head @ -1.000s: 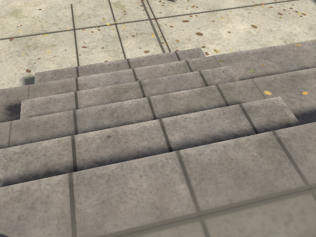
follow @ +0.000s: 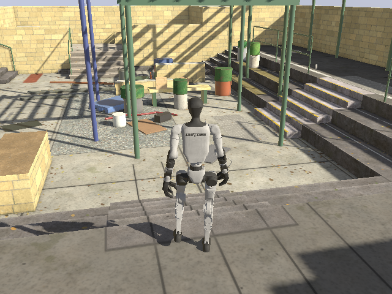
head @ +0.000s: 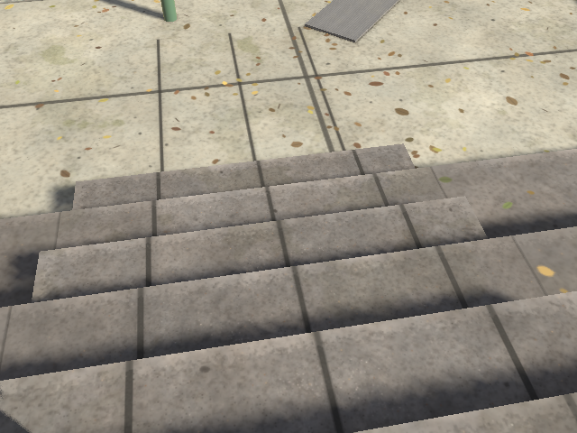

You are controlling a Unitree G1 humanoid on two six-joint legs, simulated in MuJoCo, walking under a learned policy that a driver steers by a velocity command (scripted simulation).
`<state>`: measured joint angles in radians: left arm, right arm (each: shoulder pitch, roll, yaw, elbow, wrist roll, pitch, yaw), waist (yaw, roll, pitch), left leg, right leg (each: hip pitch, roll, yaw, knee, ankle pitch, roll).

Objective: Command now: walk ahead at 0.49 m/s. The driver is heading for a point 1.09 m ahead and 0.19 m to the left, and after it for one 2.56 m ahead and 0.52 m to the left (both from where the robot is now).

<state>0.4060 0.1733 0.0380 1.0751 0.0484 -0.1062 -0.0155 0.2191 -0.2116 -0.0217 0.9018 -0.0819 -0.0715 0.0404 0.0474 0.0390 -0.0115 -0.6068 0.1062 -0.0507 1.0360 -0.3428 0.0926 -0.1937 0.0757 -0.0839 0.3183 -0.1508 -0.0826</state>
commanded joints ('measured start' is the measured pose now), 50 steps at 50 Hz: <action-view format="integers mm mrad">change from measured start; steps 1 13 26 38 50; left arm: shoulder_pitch -137 117 -237 -499 294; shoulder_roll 53 77 -9 -58 258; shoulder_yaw -5 -6 -5 -22 63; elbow -102 -23 -173 -296 -43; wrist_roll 16 11 31 43 11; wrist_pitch -40 -3 33 34 22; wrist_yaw -24 -10 -38 -19 -56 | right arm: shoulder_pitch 81 -6 283 695 850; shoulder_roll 32 -159 5 140 158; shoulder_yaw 21 -61 -10 36 54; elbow -12 -28 132 317 294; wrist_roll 8 65 6 -17 -26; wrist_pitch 14 -44 -69 -59 16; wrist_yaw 13 -16 -2 -71 73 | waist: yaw -79 -80 -69 -231 -24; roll -76 -11 27 -8 -381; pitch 52 -135 41 118 -533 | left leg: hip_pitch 214 614 430 916 19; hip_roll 4 -5 96 181 -144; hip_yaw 57 3 -48 -169 -78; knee -191 -521 -903 -577 616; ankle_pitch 222 526 568 340 -457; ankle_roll -6 142 176 140 -106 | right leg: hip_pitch -305 5 -442 -929 1094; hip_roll -230 -188 -185 -282 -473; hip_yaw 154 64 94 226 220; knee -245 237 483 296 485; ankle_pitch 68 317 199 396 1109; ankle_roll -183 -14 28 45 -262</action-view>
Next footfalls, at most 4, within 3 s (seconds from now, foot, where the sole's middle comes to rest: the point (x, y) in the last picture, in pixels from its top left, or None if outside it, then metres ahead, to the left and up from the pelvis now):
0.24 left None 0.30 0.16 -0.78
0.98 right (370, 391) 0.69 -0.15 -0.93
1.48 left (259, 360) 0.77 0.15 -0.93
1.84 right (303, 304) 1.05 0.03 -1.08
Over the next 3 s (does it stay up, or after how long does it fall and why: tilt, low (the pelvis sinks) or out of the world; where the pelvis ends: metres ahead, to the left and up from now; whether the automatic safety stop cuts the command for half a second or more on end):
stays up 1.03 0.10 -0.31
